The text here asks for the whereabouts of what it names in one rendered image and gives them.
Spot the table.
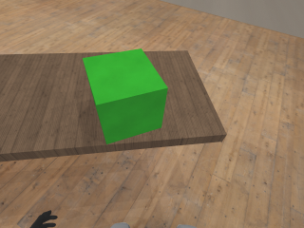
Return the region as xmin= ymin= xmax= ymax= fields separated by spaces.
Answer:
xmin=0 ymin=50 xmax=227 ymax=162

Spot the carton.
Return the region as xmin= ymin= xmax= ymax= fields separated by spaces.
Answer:
xmin=83 ymin=48 xmax=168 ymax=144

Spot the left robot hand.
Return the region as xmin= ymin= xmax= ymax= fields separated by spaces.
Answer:
xmin=30 ymin=210 xmax=58 ymax=228

